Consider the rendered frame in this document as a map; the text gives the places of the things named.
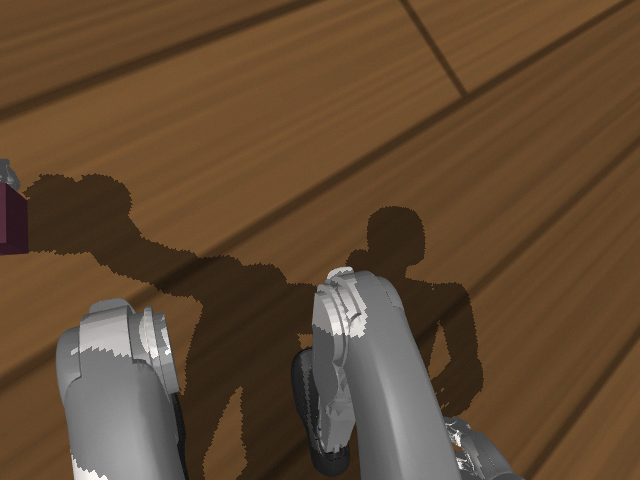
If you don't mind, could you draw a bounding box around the cube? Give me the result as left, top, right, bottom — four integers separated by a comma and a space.
0, 182, 28, 256

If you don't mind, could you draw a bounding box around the left robot foot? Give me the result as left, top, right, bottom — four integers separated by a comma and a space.
171, 393, 189, 480

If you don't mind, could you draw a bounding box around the right robot foot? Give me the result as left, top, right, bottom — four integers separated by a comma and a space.
291, 348, 350, 477

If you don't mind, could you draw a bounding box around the right robot hand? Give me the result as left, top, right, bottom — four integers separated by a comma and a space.
443, 416, 515, 480

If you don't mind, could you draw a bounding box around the left robot hand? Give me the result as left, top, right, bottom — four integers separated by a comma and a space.
0, 159, 20, 191

